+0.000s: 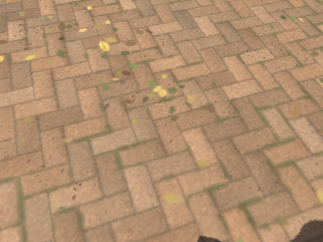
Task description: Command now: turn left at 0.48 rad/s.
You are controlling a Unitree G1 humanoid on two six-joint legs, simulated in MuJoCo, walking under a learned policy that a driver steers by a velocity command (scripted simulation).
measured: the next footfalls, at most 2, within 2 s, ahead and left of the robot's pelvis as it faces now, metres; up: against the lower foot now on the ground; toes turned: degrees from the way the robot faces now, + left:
right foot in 0.26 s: +0.07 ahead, -0.14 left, +0.00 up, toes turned +16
left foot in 0.70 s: -0.03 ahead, +0.10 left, +0.00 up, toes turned +27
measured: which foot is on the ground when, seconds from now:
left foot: down 0.00-0.26, up 0.28-0.68, down 0.70-1.00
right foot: up 0.00-0.24, down 0.26-0.70, up 0.72-1.00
